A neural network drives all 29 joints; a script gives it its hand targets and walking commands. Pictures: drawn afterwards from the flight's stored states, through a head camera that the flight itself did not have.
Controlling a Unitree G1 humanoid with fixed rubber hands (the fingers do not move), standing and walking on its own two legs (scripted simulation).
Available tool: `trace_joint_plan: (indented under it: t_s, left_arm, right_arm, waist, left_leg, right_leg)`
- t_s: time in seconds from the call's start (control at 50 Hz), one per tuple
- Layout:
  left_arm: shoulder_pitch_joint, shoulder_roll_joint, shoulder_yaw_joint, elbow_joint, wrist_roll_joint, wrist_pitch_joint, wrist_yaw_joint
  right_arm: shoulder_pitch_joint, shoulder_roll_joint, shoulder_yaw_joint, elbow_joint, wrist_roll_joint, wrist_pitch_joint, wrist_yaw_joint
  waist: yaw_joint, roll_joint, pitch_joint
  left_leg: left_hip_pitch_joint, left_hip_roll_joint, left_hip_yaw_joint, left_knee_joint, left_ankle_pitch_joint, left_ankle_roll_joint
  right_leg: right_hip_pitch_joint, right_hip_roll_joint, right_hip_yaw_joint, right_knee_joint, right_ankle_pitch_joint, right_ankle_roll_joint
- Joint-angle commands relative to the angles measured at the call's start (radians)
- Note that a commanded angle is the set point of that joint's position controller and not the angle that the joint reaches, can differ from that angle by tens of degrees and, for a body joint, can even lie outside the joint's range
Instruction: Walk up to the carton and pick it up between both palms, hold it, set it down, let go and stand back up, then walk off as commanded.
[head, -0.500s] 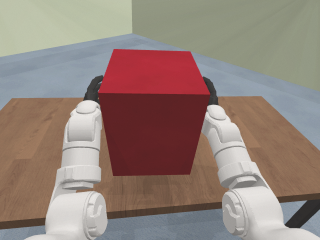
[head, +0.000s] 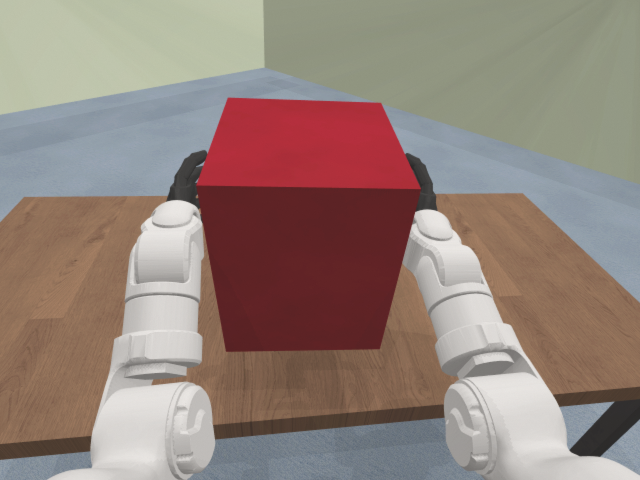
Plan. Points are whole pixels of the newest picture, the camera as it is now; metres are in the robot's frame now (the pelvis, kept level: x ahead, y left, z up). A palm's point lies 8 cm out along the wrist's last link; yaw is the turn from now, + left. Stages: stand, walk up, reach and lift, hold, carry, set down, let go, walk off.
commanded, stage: hold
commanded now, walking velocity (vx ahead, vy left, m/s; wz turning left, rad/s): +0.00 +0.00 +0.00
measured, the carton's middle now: (304, 225) +0.38 +0.02 +0.19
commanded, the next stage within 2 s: none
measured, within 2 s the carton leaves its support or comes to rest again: neither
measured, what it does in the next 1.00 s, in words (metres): stands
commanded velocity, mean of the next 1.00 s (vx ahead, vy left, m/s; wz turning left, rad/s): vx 0.00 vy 0.00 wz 0.00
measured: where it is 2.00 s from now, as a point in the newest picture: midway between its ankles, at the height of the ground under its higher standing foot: outside the picture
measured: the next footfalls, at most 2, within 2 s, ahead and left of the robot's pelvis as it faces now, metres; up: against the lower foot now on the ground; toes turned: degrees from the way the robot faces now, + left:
none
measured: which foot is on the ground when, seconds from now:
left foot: down 0.00-1.00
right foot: down 0.00-1.00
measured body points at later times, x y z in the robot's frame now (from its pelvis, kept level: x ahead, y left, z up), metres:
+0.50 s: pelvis +0.00 +0.00 +0.00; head -0.08 +0.02 +0.44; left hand +0.37 +0.17 +0.21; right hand +0.39 -0.12 +0.21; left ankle +0.02 +0.12 -0.75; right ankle +0.02 -0.13 -0.75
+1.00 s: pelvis +0.00 +0.00 +0.00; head -0.08 +0.02 +0.44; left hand +0.37 +0.17 +0.21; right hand +0.39 -0.12 +0.21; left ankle +0.02 +0.12 -0.75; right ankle +0.02 -0.13 -0.75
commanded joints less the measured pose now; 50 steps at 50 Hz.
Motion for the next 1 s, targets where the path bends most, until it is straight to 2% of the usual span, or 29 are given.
trace_joint_plan:
  t_s: [0.0, 0.02, 0.08, 0.14, 0.16, 0.18, 0.2, 0.24, 0.26, 0.32, 0.34, 0.36, 0.4, 0.42, 0.5, 0.54, 0.62, 0.66, 0.68, 0.7, 0.76, 0.78, 0.8, 0.82, 0.84, 0.86, 0.92, 0.96, 0.98]
  left_arm:
    - [-0.672, -0.603, -0.424, -0.152, -0.077, -0.037, -0.184]
    - [-0.676, -0.591, -0.428, -0.138, -0.071, -0.035, -0.184]
    - [-0.684, -0.595, -0.405, -0.134, -0.065, -0.038, -0.185]
    - [-0.683, -0.603, -0.433, -0.150, -0.070, -0.042, -0.177]
    - [-0.692, -0.589, -0.405, -0.128, -0.058, -0.042, -0.177]
    - [-0.676, -0.606, -0.435, -0.148, -0.071, -0.041, -0.178]
    - [-0.682, -0.589, -0.419, -0.153, -0.069, -0.044, -0.178]
    - [-0.688, -0.597, -0.438, -0.156, -0.074, -0.041, -0.178]
    - [-0.697, -0.592, -0.432, -0.164, -0.073, -0.045, -0.178]
    - [-0.679, -0.599, -0.437, -0.170, -0.074, -0.043, -0.179]
    - [-0.685, -0.586, -0.422, -0.164, -0.066, -0.044, -0.180]
    - [-0.683, -0.595, -0.430, -0.143, -0.068, -0.040, -0.180]
    - [-0.705, -0.619, -0.448, -0.171, -0.085, -0.048, -0.177]
    - [-0.691, -0.605, -0.422, -0.129, -0.074, -0.043, -0.178]
    - [-0.661, -0.615, -0.452, -0.155, -0.084, -0.044, -0.176]
    - [-0.693, -0.606, -0.443, -0.133, -0.082, -0.046, -0.176]
    - [-0.665, -0.618, -0.463, -0.186, -0.092, -0.044, -0.172]
    - [-0.649, -0.608, -0.434, -0.148, -0.073, -0.036, -0.172]
    - [-0.681, -0.592, -0.431, -0.146, -0.067, -0.041, -0.172]
    - [-0.689, -0.592, -0.417, -0.137, -0.064, -0.041, -0.176]
    - [-0.689, -0.581, -0.401, -0.119, -0.054, -0.041, -0.179]
    - [-0.641, -0.589, -0.397, -0.108, -0.045, -0.028, -0.182]
    - [-0.647, -0.594, -0.430, -0.165, -0.068, -0.033, -0.184]
    - [-0.635, -0.607, -0.422, -0.124, -0.064, -0.029, -0.186]
    - [-0.652, -0.604, -0.438, -0.169, -0.069, -0.031, -0.182]
    - [-0.668, -0.610, -0.444, -0.160, -0.081, -0.035, -0.181]
    - [-0.673, -0.603, -0.442, -0.180, -0.079, -0.040, -0.177]
    - [-0.662, -0.609, -0.456, -0.195, -0.090, -0.041, -0.176]
    - [-0.648, -0.605, -0.447, -0.197, -0.083, -0.033, -0.176]
  right_arm:
    - [-0.812, 0.553, 0.361, -0.285, 0.134, -0.036, 0.106]
    - [-0.801, 0.532, 0.338, -0.241, 0.129, -0.027, 0.107]
    - [-0.806, 0.554, 0.344, -0.259, 0.125, -0.029, 0.111]
    - [-0.799, 0.548, 0.338, -0.239, 0.131, -0.032, 0.110]
    - [-0.824, 0.562, 0.353, -0.243, 0.126, -0.034, 0.114]
    - [-0.791, 0.538, 0.340, -0.248, 0.122, -0.032, 0.109]
    - [-0.790, 0.564, 0.364, -0.253, 0.136, -0.031, 0.108]
    - [-0.785, 0.543, 0.339, -0.241, 0.127, -0.031, 0.104]
    - [-0.795, 0.563, 0.355, -0.254, 0.134, -0.035, 0.109]
    - [-0.769, 0.558, 0.346, -0.245, 0.128, -0.033, 0.108]
    - [-0.772, 0.556, 0.347, -0.227, 0.127, -0.029, 0.109]
    - [-0.777, 0.536, 0.332, -0.225, 0.115, -0.031, 0.106]
    - [-0.787, 0.558, 0.345, -0.233, 0.132, -0.037, 0.112]
    - [-0.814, 0.557, 0.359, -0.240, 0.137, -0.035, 0.113]
    - [-0.782, 0.537, 0.346, -0.265, 0.133, -0.039, 0.107]
    - [-0.796, 0.532, 0.332, -0.235, 0.121, -0.032, 0.108]
    - [-0.788, 0.565, 0.382, -0.305, 0.152, -0.039, 0.106]
    - [-0.837, 0.544, 0.375, -0.315, 0.152, -0.038, 0.106]
    - [-0.795, 0.547, 0.353, -0.242, 0.133, -0.025, 0.106]
    - [-0.811, 0.554, 0.343, -0.238, 0.137, -0.031, 0.108]
    - [-0.789, 0.544, 0.326, -0.211, 0.122, -0.025, 0.111]
    - [-0.797, 0.551, 0.351, -0.239, 0.133, -0.028, 0.109]
    - [-0.765, 0.548, 0.345, -0.259, 0.128, -0.028, 0.103]
    - [-0.781, 0.540, 0.344, -0.260, 0.132, -0.030, 0.102]
    - [-0.778, 0.540, 0.352, -0.269, 0.137, -0.029, 0.104]
    - [-0.785, 0.536, 0.344, -0.275, 0.138, -0.031, 0.104]
    - [-0.789, 0.554, 0.373, -0.281, 0.151, -0.029, 0.103]
    - [-0.783, 0.547, 0.369, -0.290, 0.155, -0.030, 0.101]
    - [-0.776, 0.548, 0.391, -0.303, 0.163, -0.025, 0.100]
  waist:
    - [-0.099, 0.035, -0.253]
    - [-0.112, 0.068, -0.223]
    - [-0.099, 0.040, -0.241]
    - [-0.104, 0.070, -0.244]
    - [-0.080, 0.041, -0.240]
    - [-0.122, 0.047, -0.240]
    - [-0.099, 0.045, -0.250]
    - [-0.127, 0.050, -0.218]
    - [-0.102, 0.061, -0.266]
    - [-0.116, 0.053, -0.240]
    - [-0.096, 0.056, -0.240]
    - [-0.128, 0.054, -0.223]
    - [-0.115, 0.084, -0.257]
    - [-0.094, 0.050, -0.217]
    - [-0.120, 0.062, -0.252]
    - [-0.121, 0.050, -0.227]
    - [-0.109, 0.070, -0.291]
    - [-0.096, 0.041, -0.281]
    - [-0.105, 0.062, -0.213]
    - [-0.093, 0.045, -0.213]
    - [-0.104, 0.050, -0.192]
    - [-0.088, 0.061, -0.198]
    - [-0.116, 0.055, -0.239]
    - [-0.114, 0.064, -0.229]
    - [-0.104, 0.072, -0.248]
    - [-0.125, 0.059, -0.242]
    - [-0.109, 0.054, -0.250]
    - [-0.120, 0.056, -0.285]
    - [-0.100, 0.065, -0.284]
  left_leg:
    - [-0.054, -0.052, 0.033, -0.097, 0.140, -0.018]
    - [-0.048, -0.053, 0.028, -0.101, 0.129, -0.021]
    - [-0.067, -0.053, 0.034, -0.114, 0.086, -0.013]
    - [-0.049, -0.047, 0.025, -0.099, 0.107, -0.017]
    - [-0.061, -0.051, 0.033, -0.105, 0.106, -0.013]
    - [-0.044, -0.053, 0.030, -0.100, 0.128, -0.021]
    - [-0.037, -0.052, 0.031, -0.095, 0.146, -0.020]
    - [-0.036, -0.049, 0.030, -0.095, 0.130, -0.023]
    - [-0.035, -0.053, 0.029, -0.096, 0.133, -0.024]
    - [-0.035, -0.050, 0.028, -0.102, 0.137, -0.023]
    - [-0.054, -0.051, 0.034, -0.100, 0.129, -0.021]
    - [-0.048, -0.054, 0.028, -0.102, 0.122, -0.018]
    - [-0.027, -0.050, 0.028, -0.099, 0.148, -0.031]
    - [-0.048, -0.049, 0.032, -0.103, 0.125, -0.024]
    - [-0.034, -0.047, 0.022, -0.096, 0.156, -0.032]
    - [-0.048, -0.052, 0.029, -0.104, 0.107, -0.026]
    - [-0.021, -0.056, 0.027, -0.077, 0.201, -0.034]
    - [-0.044, -0.053, 0.026, -0.086, 0.148, -0.021]
    - [-0.053, -0.052, 0.031, -0.100, 0.125, -0.024]
    - [-0.061, -0.048, 0.027, -0.104, 0.099, -0.018]
    - [-0.067, -0.054, 0.035, -0.109, 0.083, -0.013]
    - [-0.054, -0.052, 0.035, -0.112, 0.099, -0.017]
    - [-0.030, -0.052, 0.030, -0.103, 0.149, -0.022]
    - [-0.036, -0.055, 0.031, -0.102, 0.122, -0.023]
    - [-0.017, -0.049, 0.031, -0.098, 0.170, -0.025]
    - [-0.027, -0.049, 0.029, -0.094, 0.150, -0.033]
    - [-0.032, -0.052, 0.026, -0.092, 0.175, -0.027]
    - [-0.011, -0.052, 0.021, -0.080, 0.212, -0.034]
    - [-0.008, -0.055, 0.025, -0.078, 0.233, -0.032]
  right_leg:
    - [0.120, 0.053, -0.043, -0.089, 0.133, 0.012]
    - [0.094, 0.053, -0.047, -0.092, 0.104, 0.010]
    - [0.120, 0.052, -0.039, -0.090, 0.085, 0.012]
    - [0.092, 0.051, -0.047, -0.083, 0.089, 0.013]
    - [0.106, 0.053, -0.046, -0.089, 0.092, 0.014]
    - [0.110, 0.056, -0.051, -0.086, 0.113, 0.014]
    - [0.108, 0.055, -0.044, -0.084, 0.136, 0.017]
    - [0.098, 0.053, -0.046, -0.089, 0.113, 0.012]
    - [0.112, 0.057, -0.046, -0.087, 0.110, 0.011]
    - [0.099, 0.054, -0.049, -0.086, 0.112, 0.012]
    - [0.112, 0.052, -0.044, -0.087, 0.125, 0.016]
    - [0.096, 0.051, -0.054, -0.090, 0.110, 0.016]
    - [0.102, 0.058, -0.049, -0.085, 0.119, 0.003]
    - [0.097, 0.059, -0.043, -0.092, 0.089, 0.007]
    - [0.106, 0.063, -0.047, -0.089, 0.131, 0.009]
    - [0.088, 0.054, -0.044, -0.093, 0.087, 0.008]
    - [0.138, 0.061, -0.046, -0.076, 0.180, 0.012]
    - [0.115, 0.060, -0.045, -0.084, 0.131, 0.016]
    - [0.088, 0.055, -0.043, -0.091, 0.109, 0.014]
    - [0.095, 0.053, -0.043, -0.096, 0.074, 0.010]
    - [0.083, 0.046, -0.042, -0.096, 0.073, 0.014]
    - [0.097, 0.054, -0.042, -0.094, 0.082, 0.013]
    - [0.125, 0.051, -0.044, -0.090, 0.146, 0.014]
    - [0.105, 0.056, -0.044, -0.094, 0.112, 0.012]
    - [0.114, 0.056, -0.040, -0.089, 0.140, 0.008]
    - [0.107, 0.062, -0.041, -0.088, 0.131, 0.009]
    - [0.112, 0.060, -0.042, -0.082, 0.156, 0.017]
    - [0.135, 0.061, -0.040, -0.082, 0.180, 0.012]
    - [0.140, 0.065, -0.041, -0.081, 0.204, 0.014]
